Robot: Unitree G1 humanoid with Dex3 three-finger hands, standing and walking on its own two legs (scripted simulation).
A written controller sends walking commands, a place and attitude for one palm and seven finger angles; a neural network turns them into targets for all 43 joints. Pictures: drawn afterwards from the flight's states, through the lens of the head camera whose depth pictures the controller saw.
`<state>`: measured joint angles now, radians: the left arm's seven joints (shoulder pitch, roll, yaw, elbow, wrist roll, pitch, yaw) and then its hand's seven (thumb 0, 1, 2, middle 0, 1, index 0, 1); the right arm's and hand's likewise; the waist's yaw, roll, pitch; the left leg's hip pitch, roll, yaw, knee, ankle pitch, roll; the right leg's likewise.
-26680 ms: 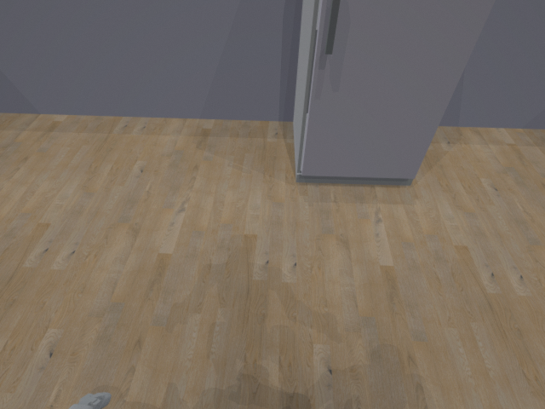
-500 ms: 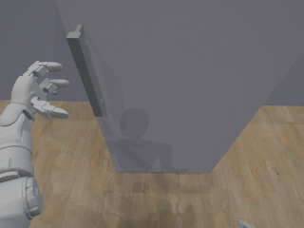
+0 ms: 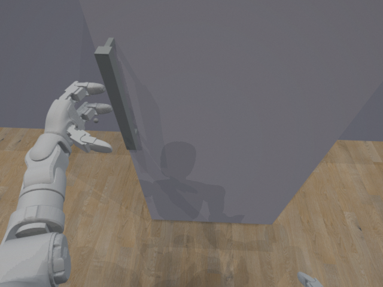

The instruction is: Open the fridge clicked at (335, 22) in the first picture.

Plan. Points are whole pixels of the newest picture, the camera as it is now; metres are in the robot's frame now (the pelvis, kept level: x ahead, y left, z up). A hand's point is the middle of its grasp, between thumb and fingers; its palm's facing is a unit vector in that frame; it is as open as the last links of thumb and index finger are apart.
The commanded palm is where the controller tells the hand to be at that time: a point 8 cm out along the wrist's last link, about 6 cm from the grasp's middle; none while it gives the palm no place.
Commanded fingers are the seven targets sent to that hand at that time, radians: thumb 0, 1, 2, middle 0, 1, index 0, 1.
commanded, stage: feel for the door with the fingertips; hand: left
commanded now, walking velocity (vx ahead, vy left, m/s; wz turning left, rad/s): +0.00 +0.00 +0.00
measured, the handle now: (123, 101) +0.48 +0.17 +0.13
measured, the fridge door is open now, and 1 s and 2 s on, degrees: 0 0 0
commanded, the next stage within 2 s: slide the fingers in behind the handle in 0.80 s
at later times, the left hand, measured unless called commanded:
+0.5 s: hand (103, 116) +0.42 +0.19 +0.14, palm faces -0.01 -1.00 -0.01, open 14.0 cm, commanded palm +0.40 +0.25 +0.13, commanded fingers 0.00 -0.50 0.30 -0.30 -1.20 -0.30 -1.20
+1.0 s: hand (105, 109) +0.44 +0.19 +0.14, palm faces -0.03 -1.00 -0.01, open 13.6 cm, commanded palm +0.41 +0.25 +0.13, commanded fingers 0.00 -0.50 0.30 -0.30 -1.20 -0.30 -1.20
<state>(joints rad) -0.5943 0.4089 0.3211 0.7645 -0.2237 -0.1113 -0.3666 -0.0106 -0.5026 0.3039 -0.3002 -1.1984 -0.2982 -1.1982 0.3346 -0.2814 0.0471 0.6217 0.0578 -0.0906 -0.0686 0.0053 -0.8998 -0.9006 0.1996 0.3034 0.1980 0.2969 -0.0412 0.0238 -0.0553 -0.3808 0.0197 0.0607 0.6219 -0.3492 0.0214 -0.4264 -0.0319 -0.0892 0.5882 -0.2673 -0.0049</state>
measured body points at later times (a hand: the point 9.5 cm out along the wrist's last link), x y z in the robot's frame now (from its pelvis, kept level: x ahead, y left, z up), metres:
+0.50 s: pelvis -0.01 -0.02 +0.00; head +0.02 -0.02 +0.45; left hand +0.41 +0.25 +0.14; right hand +0.09 -0.28 -0.11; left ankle -0.02 +0.10 -0.73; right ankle +0.02 -0.12 -0.73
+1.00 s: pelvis -0.01 -0.01 +0.00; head +0.04 -0.01 +0.44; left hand +0.44 +0.25 +0.14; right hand +0.04 -0.28 -0.12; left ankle -0.02 +0.10 -0.73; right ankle +0.02 -0.12 -0.73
